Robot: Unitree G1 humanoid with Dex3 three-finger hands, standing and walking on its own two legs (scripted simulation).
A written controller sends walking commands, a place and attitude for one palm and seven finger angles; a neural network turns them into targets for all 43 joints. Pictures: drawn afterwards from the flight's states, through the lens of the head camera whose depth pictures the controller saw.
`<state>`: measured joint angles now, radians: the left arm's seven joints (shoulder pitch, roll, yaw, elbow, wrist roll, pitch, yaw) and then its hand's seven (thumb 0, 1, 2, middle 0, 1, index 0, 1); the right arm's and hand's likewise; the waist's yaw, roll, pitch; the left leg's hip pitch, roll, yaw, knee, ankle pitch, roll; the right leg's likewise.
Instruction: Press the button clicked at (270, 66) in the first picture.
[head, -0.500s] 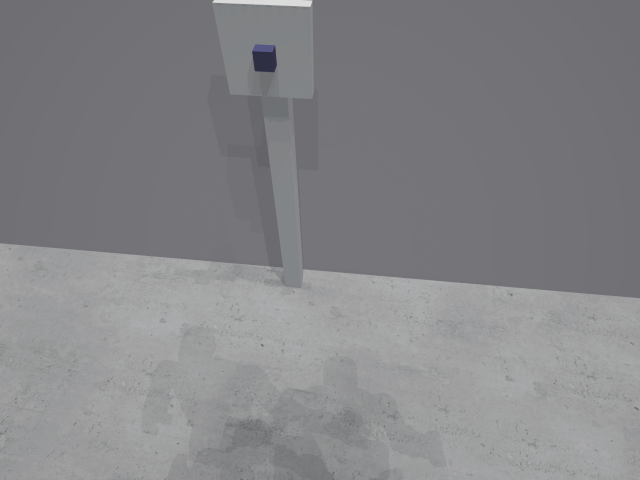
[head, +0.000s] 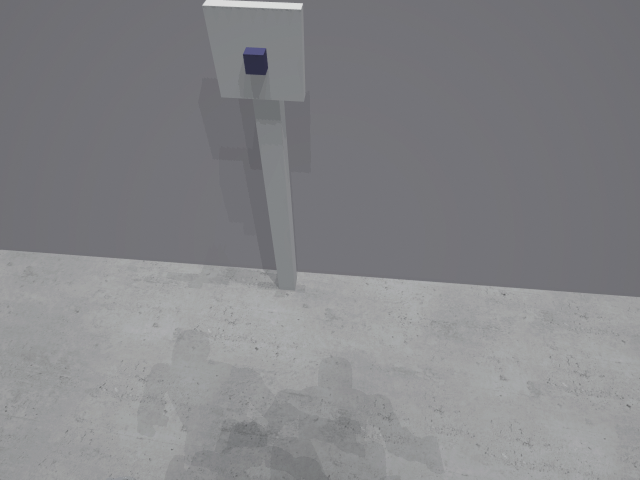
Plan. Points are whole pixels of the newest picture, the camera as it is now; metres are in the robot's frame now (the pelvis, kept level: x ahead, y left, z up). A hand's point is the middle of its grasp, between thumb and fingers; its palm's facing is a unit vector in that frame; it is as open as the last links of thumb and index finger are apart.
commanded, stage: look at it before walking up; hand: left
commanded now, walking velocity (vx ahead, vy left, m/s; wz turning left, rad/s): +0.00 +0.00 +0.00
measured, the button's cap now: (256, 60) +0.81 +0.16 +0.12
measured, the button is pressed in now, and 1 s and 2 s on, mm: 0 0 0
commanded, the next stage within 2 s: take the last steps up to it in 0.44 s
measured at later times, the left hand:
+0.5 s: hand out of the picture +0.08 +0.25 -0.16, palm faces -0.03 -0.94 -0.33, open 7.3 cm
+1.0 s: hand out of the picture +0.05 +0.19 -0.20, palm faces -0.02 -0.98 -0.19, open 7.3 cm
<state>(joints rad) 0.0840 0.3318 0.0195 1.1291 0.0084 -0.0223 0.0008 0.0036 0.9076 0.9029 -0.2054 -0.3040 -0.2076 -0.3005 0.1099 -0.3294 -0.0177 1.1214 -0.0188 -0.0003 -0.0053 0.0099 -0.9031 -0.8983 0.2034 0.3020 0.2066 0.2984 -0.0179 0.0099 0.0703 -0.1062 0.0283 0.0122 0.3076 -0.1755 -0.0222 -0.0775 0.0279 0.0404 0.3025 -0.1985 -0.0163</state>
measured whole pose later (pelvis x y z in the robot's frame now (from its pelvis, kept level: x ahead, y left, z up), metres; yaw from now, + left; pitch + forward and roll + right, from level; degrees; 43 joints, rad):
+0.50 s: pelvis +0.00 +0.00 +0.00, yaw +0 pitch -2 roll +0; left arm 0.09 0.34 0.02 1.13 0.01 -0.02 0.00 0.00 0.91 0.90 -0.21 -0.30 -0.21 -0.30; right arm 0.10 -0.33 -0.02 1.12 -0.02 0.00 0.00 0.01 -0.90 -0.90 0.20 0.30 0.21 0.30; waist -0.02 0.00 0.08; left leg -0.11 0.03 0.02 0.31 -0.17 -0.02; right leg -0.08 0.03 0.04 0.29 -0.19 -0.01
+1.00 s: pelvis +0.06 +0.01 -0.02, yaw -3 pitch -1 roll +1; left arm 0.28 0.19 0.04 1.17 0.01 -0.01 -0.01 0.00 0.91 0.90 -0.20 -0.30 -0.21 -0.30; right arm 0.29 -0.14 -0.02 1.16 -0.03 -0.03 -0.02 0.01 -0.90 -0.90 0.20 0.30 0.21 0.30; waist -0.01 -0.02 0.08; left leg -0.12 0.03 0.07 0.54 -0.41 -0.01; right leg -0.19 0.01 0.02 0.68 -0.40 -0.03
